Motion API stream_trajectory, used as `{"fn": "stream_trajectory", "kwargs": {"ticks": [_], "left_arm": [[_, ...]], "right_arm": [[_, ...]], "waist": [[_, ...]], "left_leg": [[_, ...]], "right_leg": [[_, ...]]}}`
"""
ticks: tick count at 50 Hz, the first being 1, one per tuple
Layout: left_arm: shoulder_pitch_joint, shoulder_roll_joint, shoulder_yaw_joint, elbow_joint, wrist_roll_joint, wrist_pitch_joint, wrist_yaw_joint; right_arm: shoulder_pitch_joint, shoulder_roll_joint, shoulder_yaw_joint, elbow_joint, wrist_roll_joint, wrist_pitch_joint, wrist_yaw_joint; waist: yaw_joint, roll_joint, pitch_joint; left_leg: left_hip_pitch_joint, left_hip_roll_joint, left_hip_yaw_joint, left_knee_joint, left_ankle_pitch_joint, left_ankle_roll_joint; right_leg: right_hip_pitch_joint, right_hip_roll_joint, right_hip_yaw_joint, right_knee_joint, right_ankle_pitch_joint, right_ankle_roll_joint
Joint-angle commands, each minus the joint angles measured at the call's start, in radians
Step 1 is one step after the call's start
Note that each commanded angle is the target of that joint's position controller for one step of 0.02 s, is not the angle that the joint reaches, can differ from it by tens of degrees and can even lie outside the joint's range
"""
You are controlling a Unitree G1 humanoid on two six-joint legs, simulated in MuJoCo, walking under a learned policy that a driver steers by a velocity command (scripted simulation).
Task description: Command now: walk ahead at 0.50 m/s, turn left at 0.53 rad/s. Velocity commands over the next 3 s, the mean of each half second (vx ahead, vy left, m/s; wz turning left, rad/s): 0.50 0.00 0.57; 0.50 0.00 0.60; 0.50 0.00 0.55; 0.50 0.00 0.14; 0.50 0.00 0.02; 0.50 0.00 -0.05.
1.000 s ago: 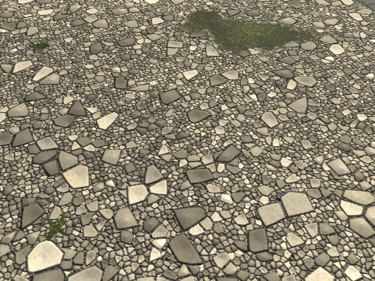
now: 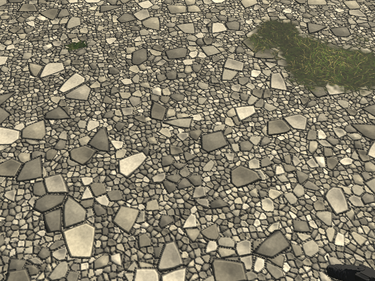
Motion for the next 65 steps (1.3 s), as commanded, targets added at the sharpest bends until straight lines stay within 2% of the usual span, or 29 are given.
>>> {"fn": "stream_trajectory", "kwargs": {"ticks": [1, 2, 3, 4, 5, 9, 14, 19, 22, 23, 24, 25, 26, 27, 28, 30, 35, 43, 46, 48, 49, 50, 51, 52, 53, 54, 55, 59, 65], "left_arm": [[0.008, 0.081, -0.012, -0.136, 0.01, -0.071, -0.019], [-0.106, 0.146, 0.008, -0.169, -0.032, -0.096, -0.032], [-0.142, 0.133, -0.001, -0.186, -0.035, -0.108, -0.032], [-0.147, 0.126, 0.001, -0.179, -0.012, -0.109, -0.024], [-0.129, 0.137, 0.009, -0.173, 0.004, -0.1, -0.02], [-0.12, 0.096, 0.002, -0.174, 0.023, -0.059, -0.015], [-0.316, 0.054, -0.019, -0.218, 0.014, -0.063, -0.024], [-0.365, 0.11, 0.002, -0.239, -0.004, -0.084, -0.042], [-0.201, 0.151, 0.031, -0.2, 0.0, -0.098, -0.036], [-0.062, 0.2, 0.046, -0.188, 0.018, -0.102, -0.028], [0.039, 0.28, 0.067, -0.153, 0.028, -0.087, -0.028], [0.032, 0.202, 0.052, -0.157, 0.002, -0.082, -0.036], [-0.008, 0.141, 0.035, -0.168, 0.0, -0.076, -0.031], [-0.057, 0.121, 0.026, -0.174, 0.009, -0.069, -0.028], [-0.087, 0.098, 0.018, -0.166, 0.014, -0.064, -0.027], [-0.107, 0.075, 0.011, -0.153, 0.017, -0.068, -0.022], [-0.089, 0.127, 0.03, -0.106, 0.01, -0.076, -0.02], [-0.029, 0.188, 0.041, -0.05, -0.012, -0.045, -0.015], [-0.031, 0.231, 0.054, -0.045, -0.027, -0.027, -0.008], [-0.048, 0.231, 0.053, -0.053, -0.033, -0.015, 0.0], [-0.023, 0.173, 0.03, -0.07, -0.001, -0.02, 0.002], [0.063, 0.042, -0.016, -0.135, 0.028, -0.048, -0.017], [-0.065, 0.145, 0.002, -0.143, -0.009, -0.081, -0.03], [-0.148, 0.176, 0.01, -0.174, -0.039, -0.097, -0.035], [-0.153, 0.157, 0.004, -0.171, -0.025, -0.105, -0.028], [-0.145, 0.156, 0.007, -0.159, 0.0, -0.104, -0.022], [-0.121, 0.161, 0.011, -0.154, 0.007, -0.093, -0.023], [-0.151, 0.112, 0.001, -0.162, 0.025, -0.059, -0.021], [-0.373, 0.071, -0.019, -0.219, 0.008, -0.069, -0.038]], "right_arm": [[0.364, -0.279, -0.094, -0.02, 0.003, -0.005, -0.025], [0.338, -0.22, -0.076, -0.015, -0.01, -0.014, -0.023], [0.283, -0.196, -0.069, -0.018, -0.009, -0.02, -0.025], [0.215, -0.168, -0.06, -0.028, -0.008, -0.021, -0.026], [0.171, -0.14, -0.05, -0.044, -0.018, -0.023, -0.03], [0.16, -0.162, -0.056, -0.045, -0.016, -0.027, -0.047], [0.228, -0.187, -0.064, -0.014, -0.005, -0.012, -0.069], [0.279, -0.178, -0.065, 0.013, 0.003, 0.001, -0.073], [0.253, -0.138, -0.054, 0.002, -0.003, 0.006, -0.073], [0.257, -0.076, -0.031, -0.014, -0.014, 0.003, -0.069], [0.387, -0.023, -0.013, -0.042, 0.012, -0.005, -0.069], [0.387, -0.12, -0.027, -0.025, 0.02, -0.006, -0.073], [0.287, -0.179, -0.045, -0.031, 0.015, 0.0, -0.074], [0.229, -0.179, -0.047, -0.041, 0.003, 0.005, -0.075], [0.192, -0.167, -0.049, -0.054, -0.008, 0.005, -0.072], [0.201, -0.13, -0.048, -0.059, 0.005, 0.012, -0.06], [0.134, -0.075, -0.031, -0.093, -0.001, 0.025, -0.051], [-0.067, -0.054, -0.017, -0.15, 0.005, 0.008, -0.003], [-0.027, -0.101, -0.04, -0.159, -0.004, 0.015, 0.003], [0.229, -0.181, -0.09, -0.095, -0.002, 0.025, -0.009], [0.382, -0.257, -0.119, -0.059, 0.004, 0.037, -0.032], [0.32, -0.357, -0.122, -0.08, 0.009, 0.023, -0.032], [0.351, -0.253, -0.095, -0.099, 0.003, 0.007, -0.026], [0.314, -0.213, -0.08, -0.084, -0.007, -0.008, -0.023], [0.256, -0.193, -0.072, -0.084, -0.005, -0.015, -0.024], [0.195, -0.168, -0.064, -0.092, -0.009, -0.016, -0.026], [0.162, -0.153, -0.056, -0.104, -0.022, -0.018, -0.03], [0.172, -0.17, -0.059, -0.078, -0.015, -0.024, -0.052], [0.265, -0.198, -0.068, -0.018, -0.002, -0.011, -0.072]], "waist": [[-0.152, 0.16, -0.47], [-0.181, 0.093, -0.346], [-0.142, 0.024, -0.232], [-0.094, -0.03, -0.15], [-0.057, -0.008, -0.124], [-0.022, 0.014, -0.084], [-0.099, 0.058, -0.053], [-0.104, 0.091, -0.057], [-0.011, 0.115, -0.115], [0.048, 0.025, -0.241], [0.002, -0.299, -0.369], [0.02, -0.261, -0.321], [0.045, -0.169, -0.197], [0.034, -0.102, -0.127], [0.02, -0.088, -0.071], [-0.013, -0.133, -0.049], [-0.013, -0.093, -0.024], [0.046, -0.073, 0.031], [-0.011, -0.108, -0.018], [-0.161, -0.088, -0.158], [-0.214, 0.037, -0.247], [-0.073, 0.282, -0.359], [-0.168, 0.147, -0.419], [-0.163, 0.106, -0.262], [-0.114, 0.018, -0.185], [-0.073, 0.001, -0.135], [-0.04, 0.028, -0.121], [-0.024, 0.023, -0.078], [-0.11, 0.055, -0.037]], "left_leg": [[0.985, 0.36, -0.918, -0.275, -0.199, 0.345], [0.909, 0.33, -0.777, -0.313, -0.175, 0.276], [0.758, 0.289, -0.647, -0.317, -0.108, 0.238], [0.604, 0.248, -0.545, -0.327, 0.005, 0.21], [0.499, 0.217, -0.479, -0.347, 0.101, 0.199], [0.307, 0.162, -0.365, -0.395, 0.245, 0.201], [0.241, 0.088, -0.3, -0.371, 0.092, 0.12], [0.359, 0.144, -0.444, -0.264, -0.012, 0.093], [0.348, 0.101, -0.456, -0.102, 0.042, 0.041], [0.247, 0.041, -0.379, 0.154, -0.048, 0.003], [-0.105, -0.099, -0.233, 0.483, -0.434, -0.071], [-0.248, -0.022, -0.245, 0.635, -0.453, -0.086], [-0.283, 0.012, -0.235, 0.683, -0.36, -0.094], [-0.257, 0.045, -0.201, 0.675, -0.289, -0.1], [-0.238, 0.072, -0.199, 0.633, -0.238, -0.102], [-0.167, 0.111, -0.182, 0.58, -0.192, -0.101], [-0.216, 0.135, -0.153, 0.419, -0.08, -0.124], [-0.131, 0.101, -0.037, 0.053, 0.111, -0.078], [-0.005, 0.026, 0.032, 0.013, -0.03, -0.02], [0.359, -0.053, 0.055, -0.063, 0.004, 0.048], [0.669, 0.069, -0.155, -0.073, 0.002, 0.106], [0.946, 0.317, -0.752, -0.195, -0.21, 0.3], [0.949, 0.341, -0.862, -0.316, -0.326, 0.291], [0.832, 0.314, -0.72, -0.335, -0.24, 0.243], [0.683, 0.271, -0.609, -0.333, -0.123, 0.213], [0.559, 0.232, -0.518, -0.34, 0.0, 0.192], [0.476, 0.208, -0.473, -0.358, 0.083, 0.187], [0.321, 0.163, -0.368, -0.396, 0.225, 0.194], [0.259, 0.104, -0.333, -0.371, 0.062, 0.111]], "right_leg": [[-0.754, 0.115, 0.28, 0.802, -0.117, -0.001], [-0.842, 0.051, 0.337, 0.802, -0.037, -0.025], [-0.834, 0.008, 0.325, 0.716, 0.049, -0.039], [-0.784, -0.026, 0.314, 0.618, 0.095, -0.033], [-0.708, -0.052, 0.318, 0.56, 0.131, -0.025], [-0.626, -0.048, 0.282, 0.397, 0.218, 0.04], [-0.539, 0.023, 0.266, 0.021, 0.537, 0.063], [-0.491, 0.05, 0.313, -0.115, 0.482, 0.027], [-0.255, 0.037, 0.295, -0.18, 0.411, -0.04], [-0.016, -0.115, 0.435, -0.168, 0.35, -0.104], [0.311, -0.338, 0.885, -0.251, 0.106, -0.268], [0.298, -0.369, 1.025, -0.316, -0.132, -0.268], [0.189, -0.328, 0.881, -0.331, -0.116, -0.225], [0.076, -0.287, 0.742, -0.338, 0.024, -0.197], [-0.014, -0.248, 0.642, -0.357, 0.148, -0.192], [-0.104, -0.199, 0.503, -0.401, 0.27, -0.179], [-0.105, -0.215, 0.328, -0.461, 0.466, -0.214], [-0.005, -0.212, 0.11, -0.441, 0.603, -0.158], [0.063, -0.223, 0.053, -0.287, 1.015, -0.13], [-0.037, -0.184, 0.005, 0.061, 1.145, -0.089], [-0.299, -0.14, 0.008, 0.375, 0.76, -0.047], [-0.718, 0.069, 0.134, 0.704, -0.119, 0.001], [-0.819, 0.05, 0.317, 0.78, -0.096, -0.014], [-0.874, 0.012, 0.307, 0.744, 0.008, -0.032], [-0.824, -0.028, 0.307, 0.655, 0.091, -0.035], [-0.758, -0.053, 0.306, 0.573, 0.133, -0.024], [-0.692, -0.07, 0.314, 0.538, 0.164, -0.015], [-0.648, -0.05, 0.279, 0.37, 0.26, 0.047], [-0.529, 0.037, 0.272, -0.025, 0.585, 0.055]]}}
Next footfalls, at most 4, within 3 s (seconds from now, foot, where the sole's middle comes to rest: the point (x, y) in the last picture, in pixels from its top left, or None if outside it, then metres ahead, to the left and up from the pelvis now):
0.46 right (230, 276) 0.45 -0.10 -0.75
0.98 left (127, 231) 0.60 0.27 -0.75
1.46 right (128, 152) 0.94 0.32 -0.75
1.96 left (38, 158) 0.90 0.68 -0.75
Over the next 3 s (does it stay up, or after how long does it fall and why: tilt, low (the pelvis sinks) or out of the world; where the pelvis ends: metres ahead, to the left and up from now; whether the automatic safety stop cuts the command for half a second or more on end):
stays up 1.22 0.96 0.01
